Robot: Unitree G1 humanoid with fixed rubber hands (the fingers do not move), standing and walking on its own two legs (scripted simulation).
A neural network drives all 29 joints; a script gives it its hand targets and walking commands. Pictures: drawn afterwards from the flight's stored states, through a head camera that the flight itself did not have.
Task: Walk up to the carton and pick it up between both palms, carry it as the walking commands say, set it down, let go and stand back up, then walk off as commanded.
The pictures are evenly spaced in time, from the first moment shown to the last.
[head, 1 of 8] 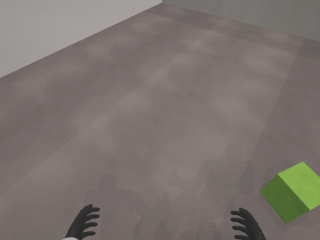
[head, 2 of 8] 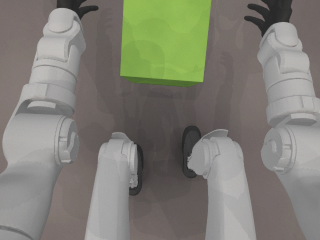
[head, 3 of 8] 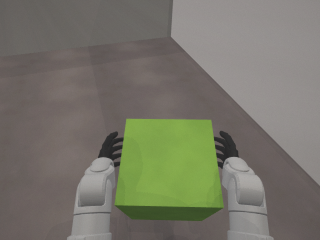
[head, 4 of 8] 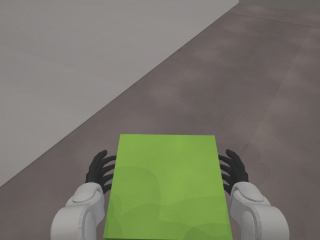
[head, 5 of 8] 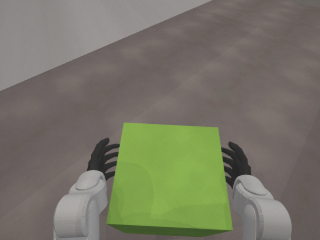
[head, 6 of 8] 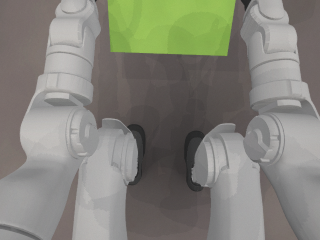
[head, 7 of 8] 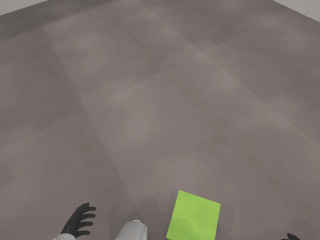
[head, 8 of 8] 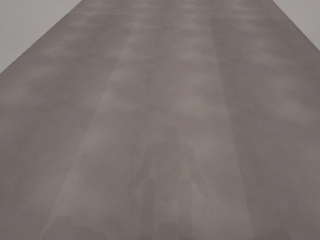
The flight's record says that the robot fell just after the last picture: no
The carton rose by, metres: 0.67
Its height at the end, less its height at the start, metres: +0.00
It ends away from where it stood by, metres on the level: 2.78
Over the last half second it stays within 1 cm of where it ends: yes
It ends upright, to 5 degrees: yes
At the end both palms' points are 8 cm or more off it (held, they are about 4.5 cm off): yes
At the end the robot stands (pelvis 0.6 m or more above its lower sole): yes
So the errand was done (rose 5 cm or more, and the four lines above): yes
